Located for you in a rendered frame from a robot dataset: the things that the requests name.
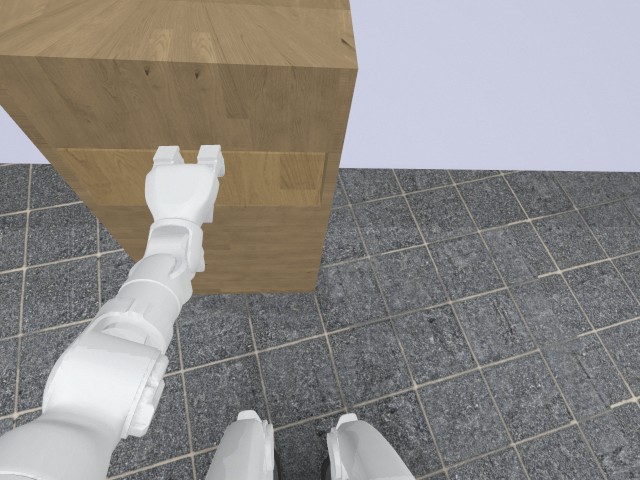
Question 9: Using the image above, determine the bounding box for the right robot shin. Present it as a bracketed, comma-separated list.
[331, 413, 358, 480]

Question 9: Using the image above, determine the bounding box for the robot left forearm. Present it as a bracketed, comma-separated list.
[42, 218, 203, 413]

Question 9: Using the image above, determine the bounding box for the left robot upper arm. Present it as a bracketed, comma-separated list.
[0, 330, 169, 480]

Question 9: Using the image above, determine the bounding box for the handle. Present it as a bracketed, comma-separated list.
[203, 205, 214, 223]

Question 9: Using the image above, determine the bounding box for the cabinet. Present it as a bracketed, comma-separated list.
[0, 0, 358, 295]

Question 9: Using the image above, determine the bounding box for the drawer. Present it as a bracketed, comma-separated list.
[57, 148, 325, 205]

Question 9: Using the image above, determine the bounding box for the robot left hand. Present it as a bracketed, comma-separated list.
[145, 145, 225, 272]

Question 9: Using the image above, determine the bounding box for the robot right thigh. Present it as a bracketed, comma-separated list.
[327, 420, 416, 480]

